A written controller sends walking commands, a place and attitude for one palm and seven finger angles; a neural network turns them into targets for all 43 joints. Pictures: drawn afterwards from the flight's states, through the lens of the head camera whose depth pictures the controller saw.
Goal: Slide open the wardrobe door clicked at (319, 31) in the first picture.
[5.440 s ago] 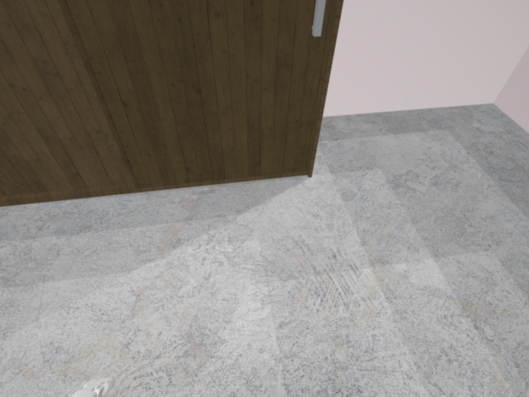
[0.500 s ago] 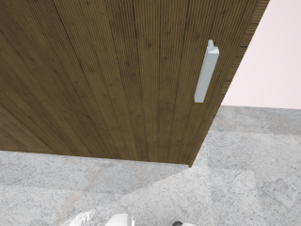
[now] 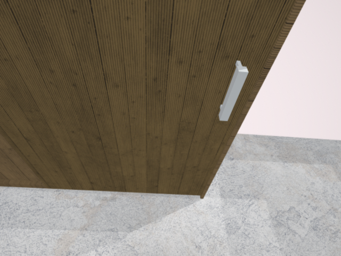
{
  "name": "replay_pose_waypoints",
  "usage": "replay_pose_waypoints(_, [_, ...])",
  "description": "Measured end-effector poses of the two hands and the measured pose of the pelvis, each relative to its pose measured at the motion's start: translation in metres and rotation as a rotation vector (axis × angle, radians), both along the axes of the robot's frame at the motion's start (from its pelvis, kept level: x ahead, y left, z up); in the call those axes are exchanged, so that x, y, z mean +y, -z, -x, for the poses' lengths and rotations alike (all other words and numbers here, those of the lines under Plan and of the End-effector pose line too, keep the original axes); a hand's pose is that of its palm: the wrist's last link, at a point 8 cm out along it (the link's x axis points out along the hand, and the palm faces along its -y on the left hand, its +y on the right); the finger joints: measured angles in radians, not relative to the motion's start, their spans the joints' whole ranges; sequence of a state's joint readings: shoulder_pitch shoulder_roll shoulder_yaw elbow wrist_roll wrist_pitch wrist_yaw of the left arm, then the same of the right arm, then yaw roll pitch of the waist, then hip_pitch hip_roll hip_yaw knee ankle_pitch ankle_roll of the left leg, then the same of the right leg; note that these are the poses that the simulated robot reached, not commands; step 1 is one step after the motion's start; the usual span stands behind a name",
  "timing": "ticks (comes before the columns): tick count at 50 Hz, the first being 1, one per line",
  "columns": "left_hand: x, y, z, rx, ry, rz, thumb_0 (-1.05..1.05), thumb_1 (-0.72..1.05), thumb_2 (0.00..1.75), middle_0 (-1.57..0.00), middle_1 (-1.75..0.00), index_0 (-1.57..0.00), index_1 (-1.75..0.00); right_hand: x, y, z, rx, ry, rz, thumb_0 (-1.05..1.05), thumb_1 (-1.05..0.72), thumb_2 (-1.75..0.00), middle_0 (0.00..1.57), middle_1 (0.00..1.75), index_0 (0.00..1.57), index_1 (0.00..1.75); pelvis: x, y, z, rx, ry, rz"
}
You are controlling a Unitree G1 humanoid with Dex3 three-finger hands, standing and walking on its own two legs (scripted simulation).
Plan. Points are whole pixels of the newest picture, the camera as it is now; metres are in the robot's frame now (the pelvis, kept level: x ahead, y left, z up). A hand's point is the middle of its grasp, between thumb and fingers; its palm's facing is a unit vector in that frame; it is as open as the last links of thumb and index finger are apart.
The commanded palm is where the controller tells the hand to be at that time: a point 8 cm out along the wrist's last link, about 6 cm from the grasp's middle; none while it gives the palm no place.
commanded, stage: come to a stop and stand still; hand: right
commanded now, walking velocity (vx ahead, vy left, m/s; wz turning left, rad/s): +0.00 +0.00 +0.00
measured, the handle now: (230, 91) +0.55 -0.16 +0.09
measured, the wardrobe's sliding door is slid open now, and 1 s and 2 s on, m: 0.00 0.00 0.00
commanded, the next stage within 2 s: look again from close up in 0.60 s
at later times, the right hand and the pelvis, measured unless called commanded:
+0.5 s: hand out of the picture +0.02 -0.22 -0.19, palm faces +0.02 +0.98 -0.17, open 7.4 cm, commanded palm none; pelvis +0.02 -0.05 -0.01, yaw +1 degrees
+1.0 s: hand out of the picture +0.04 -0.21 -0.18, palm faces +0.00 +0.96 -0.26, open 7.4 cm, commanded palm none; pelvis +0.01 -0.02 -0.01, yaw +1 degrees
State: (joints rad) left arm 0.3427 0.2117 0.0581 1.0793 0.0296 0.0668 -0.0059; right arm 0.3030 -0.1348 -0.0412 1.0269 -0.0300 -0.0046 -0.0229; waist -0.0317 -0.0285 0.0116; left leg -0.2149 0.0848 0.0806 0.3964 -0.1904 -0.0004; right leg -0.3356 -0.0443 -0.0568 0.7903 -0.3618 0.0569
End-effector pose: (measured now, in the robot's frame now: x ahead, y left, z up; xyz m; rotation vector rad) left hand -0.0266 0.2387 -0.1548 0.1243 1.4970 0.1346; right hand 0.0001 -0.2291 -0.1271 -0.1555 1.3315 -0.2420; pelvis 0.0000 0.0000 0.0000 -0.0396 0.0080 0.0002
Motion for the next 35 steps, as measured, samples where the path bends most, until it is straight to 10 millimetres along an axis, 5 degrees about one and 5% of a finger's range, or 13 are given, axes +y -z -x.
replay_pose_waypoints(8, [-0.038, -0.002, -0.045, -0.136, 0.039, -0.049, 0.01, 0.91, 0.90, -0.20, -0.30, -0.19, -0.30, -0.029, 0.030, 0.038, 0.137, 0.047, -0.060, 0.00, -0.91, -0.90, 0.21, 0.30, 0.20, 0.30, -0.032, 0.012, 0.000, -0.003, 0.001, -0.034])
replay_pose_waypoints(17, [-0.055, -0.011, -0.074, -0.205, 0.037, -0.079, 0.01, 0.95, 0.90, -0.20, -0.30, -0.20, -0.30, -0.038, 0.035, 0.015, 0.118, -0.003, -0.094, 0.00, -0.91, -0.90, 0.20, 0.30, 0.20, 0.30, -0.048, 0.009, -0.011, -0.021, -0.017, -0.039])
replay_pose_waypoints(27, [-0.060, -0.008, -0.057, -0.158, 0.005, -0.067, 0.01, 0.94, 0.90, -0.20, -0.30, -0.20, -0.30, -0.044, 0.031, -0.023, 0.058, -0.055, -0.075, 0.00, -0.92, -0.90, 0.20, 0.30, 0.20, 0.30, -0.051, 0.007, -0.016, -0.027, -0.019, -0.039])
replay_pose_waypoints(35, [-0.067, 0.002, -0.031, -0.107, -0.002, -0.014, 0.01, 0.92, 0.90, -0.20, -0.30, -0.20, -0.30, -0.048, 0.027, -0.033, 0.037, -0.093, -0.025, 0.00, -0.92, -0.90, 0.20, 0.30, 0.20, 0.30, -0.047, 0.011, -0.013, -0.017, -0.013, -0.040])
